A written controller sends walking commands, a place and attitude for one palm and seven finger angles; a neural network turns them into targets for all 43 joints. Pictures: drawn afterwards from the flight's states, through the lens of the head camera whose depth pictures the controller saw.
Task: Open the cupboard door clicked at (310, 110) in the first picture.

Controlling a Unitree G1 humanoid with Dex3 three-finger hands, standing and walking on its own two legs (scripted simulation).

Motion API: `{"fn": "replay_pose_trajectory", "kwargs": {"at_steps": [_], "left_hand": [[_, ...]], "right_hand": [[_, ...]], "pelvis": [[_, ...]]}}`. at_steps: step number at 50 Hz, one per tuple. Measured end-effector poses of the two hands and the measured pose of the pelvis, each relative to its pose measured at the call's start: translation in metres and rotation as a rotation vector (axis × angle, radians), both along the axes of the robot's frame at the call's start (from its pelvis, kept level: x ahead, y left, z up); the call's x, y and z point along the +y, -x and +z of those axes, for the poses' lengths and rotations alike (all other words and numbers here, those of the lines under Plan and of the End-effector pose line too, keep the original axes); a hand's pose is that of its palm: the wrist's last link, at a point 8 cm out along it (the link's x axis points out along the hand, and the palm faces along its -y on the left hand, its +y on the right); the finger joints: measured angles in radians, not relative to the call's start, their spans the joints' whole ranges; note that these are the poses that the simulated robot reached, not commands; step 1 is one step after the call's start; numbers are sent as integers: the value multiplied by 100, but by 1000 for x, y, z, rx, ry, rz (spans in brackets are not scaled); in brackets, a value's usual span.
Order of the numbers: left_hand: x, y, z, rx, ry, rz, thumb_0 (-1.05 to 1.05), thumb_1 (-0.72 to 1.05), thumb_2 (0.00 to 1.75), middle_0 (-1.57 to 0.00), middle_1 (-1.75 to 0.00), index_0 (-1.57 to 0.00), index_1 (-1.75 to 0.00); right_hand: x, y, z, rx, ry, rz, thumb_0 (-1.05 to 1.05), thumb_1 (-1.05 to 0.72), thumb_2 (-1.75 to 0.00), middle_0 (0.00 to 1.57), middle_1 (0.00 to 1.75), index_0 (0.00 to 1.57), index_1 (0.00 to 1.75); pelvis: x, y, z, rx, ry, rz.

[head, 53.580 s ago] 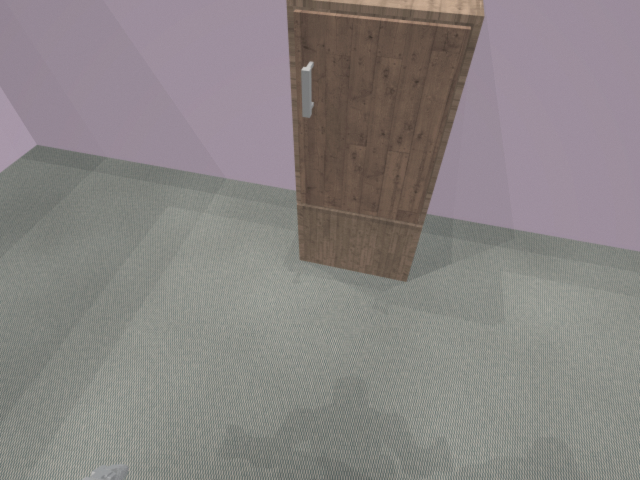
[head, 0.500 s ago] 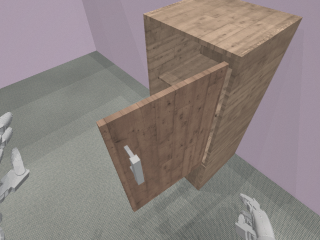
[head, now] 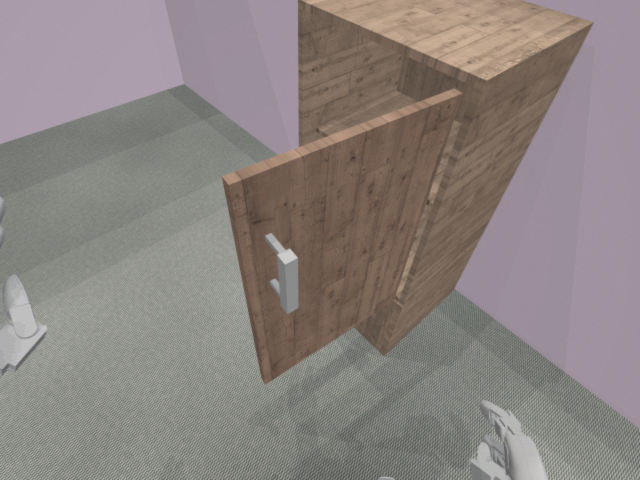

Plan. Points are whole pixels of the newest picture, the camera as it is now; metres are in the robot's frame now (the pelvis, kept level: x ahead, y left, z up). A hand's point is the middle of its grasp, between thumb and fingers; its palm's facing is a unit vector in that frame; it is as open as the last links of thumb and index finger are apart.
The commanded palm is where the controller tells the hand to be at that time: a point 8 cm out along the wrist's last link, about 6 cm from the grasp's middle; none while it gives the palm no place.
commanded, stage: step back with the hand held close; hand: left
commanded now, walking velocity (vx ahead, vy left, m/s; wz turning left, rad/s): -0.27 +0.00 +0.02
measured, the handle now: (281, 274) +0.39 +0.08 +0.02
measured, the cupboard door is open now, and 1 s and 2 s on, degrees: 83 83 83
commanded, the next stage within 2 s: stop stepping back and stand still in 0.64 s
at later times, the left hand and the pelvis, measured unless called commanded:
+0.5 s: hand out of the picture +0.11 +0.28 +0.18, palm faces +0.45 -0.72 -0.52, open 7.4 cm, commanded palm +0.04 +0.31 +0.20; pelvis -0.08 +0.00 +0.00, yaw +5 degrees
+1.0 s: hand out of the picture +0.03 +0.22 +0.18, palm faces +0.29 -0.79 -0.54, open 7.4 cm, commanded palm -0.04 +0.26 +0.20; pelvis -0.19 -0.03 +0.01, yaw -2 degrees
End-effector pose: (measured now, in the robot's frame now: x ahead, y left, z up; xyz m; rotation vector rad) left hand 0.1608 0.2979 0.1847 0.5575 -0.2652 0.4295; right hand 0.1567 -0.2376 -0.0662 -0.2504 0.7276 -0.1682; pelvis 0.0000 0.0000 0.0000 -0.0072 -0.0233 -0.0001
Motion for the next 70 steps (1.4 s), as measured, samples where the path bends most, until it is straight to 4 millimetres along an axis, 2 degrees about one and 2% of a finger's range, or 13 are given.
{"fn": "replay_pose_trajectory", "kwargs": {"at_steps": [6, 13, 20, 28, 35, 38, 41, 47, 51, 55, 60, 65, 70], "left_hand": [[4, 18, 5, -26, -45, -10, 2, 89, 90, -22, -30, -22, -30], [6, 44, 9, -35, -65, 26, 2, 89, 90, -21, -30, -22, -30], [4, 66, 1, 8, -31, -46, 2, 89, 90, -22, -30, -22, -30], [22, 109, 19, -32, -54, 36, 2, 88, 90, -22, -30, -22, -31], [-14, 121, 9, -63, 44, -32, 2, 89, 90, -21, -30, -21, -30], [-37, 122, 9, -63, 21, -134, 2, 89, 90, -21, -30, -21, -30], [-50, 126, 18, -57, -21, -218, 2, 89, 90, -21, -30, -21, -30], [-44, 141, 17, 19, -74, -213, 1, 88, 90, -22, -30, -22, -31], [-42, 171, 16, 90, -67, -161, 2, 89, 90, -22, -30, -22, -30], [-40, 193, 15, 60, -32, -106, 2, 89, 90, -22, -30, -22, -31], [-28, 189, 3, -19, 50, -49, 2, 89, 90, -22, -30, -22, -31], [-27, 191, 1, 16, 50, -92, 2, 89, 90, -21, -30, -21, -30], [-30, 209, 10, 25, 8, -140, 2, 89, 90, -22, -30, -22, -30]], "right_hand": [[0, 24, -2, 19, 16, 1, 1, -91, -90, 21, 30, 21, 30], [-1, 34, -8, 29, 4, 30, 1, -91, -90, 21, 30, 21, 30], [1, 45, 4, 16, 30, 29, 1, -91, -90, 21, 30, 21, 30], [18, 63, 12, -22, 9, 68, 1, -91, -90, 21, 30, 20, 30], [23, 88, 9, -63, -53, 123, 1, -91, -90, 21, 30, 21, 30], [11, 112, 1, -46, -62, 89, 1, -90, -90, 21, 30, 21, 31], [-5, 146, 4, -12, -43, 10, 1, -90, -90, 21, 30, 21, 31], [-43, 210, 6, -7, 13, -120, 1, -91, -90, 21, 30, 21, 30], [-61, 248, 3, 53, 28, -143, 1, -91, -90, 21, 30, 20, 30], [-70, 274, -1, 124, 50, -154, 1, -91, -90, 21, 30, 20, 30], [-64, 275, -9, 120, 61, -150, 1, -91, -90, 20, 30, 20, 30], [-36, 257, 5, -1, 2, -119, 1, -91, -90, 20, 30, 20, 30], [-8, 242, 18, -83, -41, -57, 1, -91, -90, 21, 30, 20, 30]], "pelvis": [[0, 15, -2, -2, 11, 40], [-5, 33, -3, 9, 20, 43], [3, 61, 0, 25, 20, 56], [0, 88, 9, 56, 63, 42], [-19, 133, 5, 112, 31, -40], [-25, 155, 2, 88, 34, -68], [-27, 158, 5, 64, 16, -76], [-31, 177, 5, 42, 3, -66], [-35, 191, 10, 36, 10, -50], [-34, 191, 15, 30, -10, -82], [-25, 198, 10, 5, 0, -43], [-20, 214, 13, -5, 2, -61], [-18, 225, 16, 9, 17, -60]]}}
